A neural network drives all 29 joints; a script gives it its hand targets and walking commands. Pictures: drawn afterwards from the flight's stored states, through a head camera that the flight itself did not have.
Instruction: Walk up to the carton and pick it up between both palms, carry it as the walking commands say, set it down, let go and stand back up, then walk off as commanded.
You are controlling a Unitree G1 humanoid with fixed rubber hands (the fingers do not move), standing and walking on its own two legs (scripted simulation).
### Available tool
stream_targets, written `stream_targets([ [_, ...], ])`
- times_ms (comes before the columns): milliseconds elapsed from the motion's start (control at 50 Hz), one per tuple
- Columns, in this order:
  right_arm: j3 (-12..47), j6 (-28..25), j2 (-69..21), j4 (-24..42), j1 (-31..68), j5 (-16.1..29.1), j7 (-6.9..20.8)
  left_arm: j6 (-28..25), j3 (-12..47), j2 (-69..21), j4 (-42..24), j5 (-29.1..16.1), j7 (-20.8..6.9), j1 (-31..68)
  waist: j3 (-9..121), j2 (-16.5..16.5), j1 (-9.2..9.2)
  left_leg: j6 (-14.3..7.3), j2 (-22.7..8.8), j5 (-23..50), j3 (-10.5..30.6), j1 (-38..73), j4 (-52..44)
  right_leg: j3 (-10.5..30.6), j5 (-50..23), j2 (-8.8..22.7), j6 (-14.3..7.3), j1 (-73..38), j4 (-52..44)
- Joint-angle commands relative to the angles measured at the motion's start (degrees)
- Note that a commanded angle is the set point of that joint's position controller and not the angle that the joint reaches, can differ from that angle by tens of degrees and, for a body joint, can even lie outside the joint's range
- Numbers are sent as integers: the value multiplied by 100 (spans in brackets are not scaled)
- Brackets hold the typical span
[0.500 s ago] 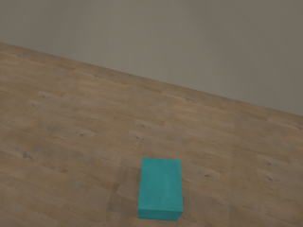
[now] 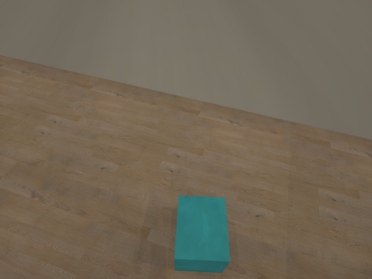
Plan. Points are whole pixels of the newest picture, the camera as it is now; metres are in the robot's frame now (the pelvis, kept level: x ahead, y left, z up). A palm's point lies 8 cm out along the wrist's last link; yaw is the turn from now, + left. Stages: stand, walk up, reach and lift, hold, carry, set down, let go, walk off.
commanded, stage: stand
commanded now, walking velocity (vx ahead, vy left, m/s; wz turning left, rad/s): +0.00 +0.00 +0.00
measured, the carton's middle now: (200, 233) +0.43 -0.07 -0.66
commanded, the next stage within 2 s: reach and lift in 0.14 s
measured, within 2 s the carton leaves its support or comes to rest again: neither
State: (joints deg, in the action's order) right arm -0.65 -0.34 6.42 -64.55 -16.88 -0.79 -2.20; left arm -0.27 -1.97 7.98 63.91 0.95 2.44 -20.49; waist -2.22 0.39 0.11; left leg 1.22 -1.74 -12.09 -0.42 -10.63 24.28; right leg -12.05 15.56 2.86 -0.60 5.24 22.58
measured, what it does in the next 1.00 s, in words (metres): lowers itself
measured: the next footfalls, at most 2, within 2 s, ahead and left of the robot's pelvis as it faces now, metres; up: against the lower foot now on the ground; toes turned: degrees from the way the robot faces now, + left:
none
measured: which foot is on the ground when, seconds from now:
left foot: down 0.00-1.00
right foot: down 0.00-1.00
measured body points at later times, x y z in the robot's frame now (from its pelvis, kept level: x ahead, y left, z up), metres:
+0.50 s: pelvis +0.00 +0.01 -0.02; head +0.07 +0.00 +0.43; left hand +0.15 +0.21 -0.15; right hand +0.15 -0.23 -0.15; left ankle +0.01 +0.14 -0.74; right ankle -0.03 -0.10 -0.74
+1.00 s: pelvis -0.08 +0.02 -0.08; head +0.05 +0.00 +0.35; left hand +0.20 +0.19 -0.19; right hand +0.19 -0.24 -0.18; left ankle +0.01 +0.14 -0.74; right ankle -0.03 -0.10 -0.74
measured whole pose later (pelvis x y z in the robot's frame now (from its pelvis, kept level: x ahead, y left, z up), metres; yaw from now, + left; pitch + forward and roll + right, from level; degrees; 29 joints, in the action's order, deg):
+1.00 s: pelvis -0.08 +0.02 -0.08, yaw -8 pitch +16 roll +1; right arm -5.6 27.8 14.4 -35.4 19.9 -0.7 5.0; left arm 29.1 -5.8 4.7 28.4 -1.7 4.5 12.8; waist -1.9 0.4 3.0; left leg 2.0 -0.4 -19.2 1.1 -53.0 56.3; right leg 1.6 21.6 -0.9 -0.5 52.9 58.7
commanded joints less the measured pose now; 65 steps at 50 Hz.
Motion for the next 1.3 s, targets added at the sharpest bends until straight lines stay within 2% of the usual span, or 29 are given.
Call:
stream_targets([
  [0, -59, -30, 443, 54, -362, 7, -13, -18, -58, 388, -11, -2, 9, -541, -283, -111, 10, -114, -490, 1093, 283, -414, -390, 621, -519, 662, -167, -82, -504],
  [120, -49, -30, 460, 47, -368, 18, -14, -19, -62, 393, -21, -1, 8, -549, -291, -103, 7, -126, -486, 1112, 271, -373, -393, 634, -561, 652, -155, -68, -508],
  [140, 187, -87, 1525, 2057, 1643, 179, 71, 101, 243, 850, -2032, -604, 60, 1461, 1303, -394, 4, -104, 434, -890, -550, -1118, 417, 1212, 1216, -108, -221, 2135, 415],
  [160, 199, 384, 1201, 3052, 3457, 386, -9, 523, 230, 1366, -4042, -561, 144, 3472, 1348, -78, -180, -166, 243, -1063, -374, -978, 789, 1310, 1377, -115, -130, 2243, 461],
  [180, 105, 904, 1319, 2847, 2875, 214, 34, 1013, 185, 1520, -3849, -477, 245, 3780, 1111, 167, -5, -150, 141, -1442, -265, -1151, 788, 1108, 1794, -153, -208, 2175, 509],
  [200, 101, 1421, 1459, 2707, 2599, 226, 117, 1599, 176, 1348, -3171, -494, 219, 3073, 763, 287, -2, -179, 152, -1542, -251, -1090, 763, 1059, 2036, -51, -278, 2435, 426],
  [220, 179, 1966, 1542, 2593, 2354, 236, 189, 2183, 315, 1075, -2908, -471, 157, 2592, 369, 145, 99, -170, 142, -1496, -344, -1049, 771, 1053, 2060, -22, -317, 2606, 415],
  [240, 278, 2513, 1450, 2493, 2107, 332, 221, 2722, 311, 907, -2661, -435, 112, 2090, 55, 96, 166, -179, 224, -1215, -424, -1004, 784, 1045, 1763, -113, -303, 2846, 451],
  [280, 470, 3472, 1213, 2159, 1429, 466, 325, 3654, 296, 613, -2148, -521, 62, 1129, -126, -110, 477, -224, 213, -192, -171, -1288, 712, 1196, 484, -222, -299, 2593, 593],
  [300, 507, 3765, 1118, 2104, 1193, 468, 391, 3936, 203, 590, -2140, -577, 38, 906, 45, -130, 534, -273, 217, 406, -16, -1272, 735, 1338, -196, -269, -283, 2510, 751],
  [360, 347, 3963, 1136, 2574, 1211, 350, 463, 4168, 257, 386, -2892, -569, 3, 967, 1382, -40, 301, -270, 266, 2379, 251, -525, 905, 1404, -2012, -500, -326, 2007, 926],
  [400, 90, 3822, 1162, 3005, 1462, 106, 497, 4056, 245, 354, -3204, -448, -14, 1155, 1773, 111, 209, -250, 289, 2920, 354, -402, 965, 1434, -2484, -520, -295, 1932, 947],
  [480, -421, 3156, 1215, 3413, 1751, -343, 626, 3350, 0, 364, -3810, -189, -42, 1778, 2061, -35, 281, -66, 351, 2813, 344, -1114, 1287, 1483, -2627, -401, -216, 1964, 1417],
  [560, -526, 2520, 1103, 3696, 1765, -349, 689, 2676, -122, 157, -4054, -27, -64, 1724, 2637, 167, 287, 58, 408, 2791, 268, -1697, 1829, 1484, -2952, -392, -119, 2112, 1993],
  [620, -522, 2282, 1004, 3788, 1763, -268, 682, 2416, -177, 19, -4102, 15, -85, 1626, 2854, 326, 278, 96, 429, 2366, 169, -2195, 2115, 1418, -2861, -402, -46, 2337, 2312],
  [680, -522, 2308, 1042, 3910, 1980, -203, 658, 2425, -260, -52, -4190, -31, -57, 1762, 2820, 328, 303, 105, 416, 1594, 41, -2505, 2281, 1321, -2048, -432, -7, 2709, 2442],
  [760, -510, 2507, 1171, 4067, 2460, -134, 667, 2624, -352, -93, -4386, -126, 18, 2105, 2507, 267, 335, 93, 352, 253, -106, -2841, 2288, 1299, -522, -416, -35, 3071, 2418],
  [840, -550, 2692, 1256, 3973, 3355, -97, 699, 2789, -369, -69, -4445, -205, 83, 2964, 2053, 213, 268, 76, 302, -1136, -206, -3282, 2234, 1325, 954, -374, -82, 3439, 2359],
  [940, -639, 2759, 1416, 3478, 4639, 8, 720, 2881, -438, 4, -4166, -275, 229, 4126, 2045, 179, 283, 117, 294, -1576, -237, -3385, 2357, 1340, 1533, -391, -98, 3704, 2428],
  [1100, -870, 2537, 1653, 2418, 6244, 50, 705, 2701, -791, 68, -3365, -247, 464, 5632, 2560, 313, 279, 129, 365, -1424, -223, -3757, 2512, 1345, 1399, -390, -19, 3989, 2566],
  [1280, -1089, 1783, 1909, 1849, 7493, 60, 702, 1986, -1113, 68, -3132, -161, 672, 6554, 4129, 325, 244, 294, 475, -390, -242, -4080, 2781, 1307, -6, -462, 81, 4210, 2968],
])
